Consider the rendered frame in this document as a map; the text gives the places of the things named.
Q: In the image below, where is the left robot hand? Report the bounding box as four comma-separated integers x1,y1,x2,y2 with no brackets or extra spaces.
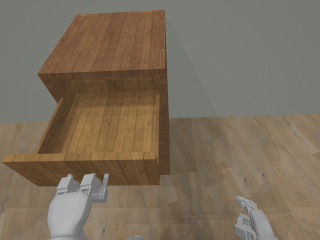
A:
47,173,102,240

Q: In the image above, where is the handle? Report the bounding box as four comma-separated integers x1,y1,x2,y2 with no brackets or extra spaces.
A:
67,173,109,203

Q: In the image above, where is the drawer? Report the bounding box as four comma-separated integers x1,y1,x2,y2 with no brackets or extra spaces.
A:
2,77,161,187

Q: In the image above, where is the cabinet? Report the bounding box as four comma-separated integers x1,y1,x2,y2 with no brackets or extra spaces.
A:
38,9,170,175

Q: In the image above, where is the right robot hand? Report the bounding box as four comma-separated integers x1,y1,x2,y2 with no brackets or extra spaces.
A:
234,196,274,240

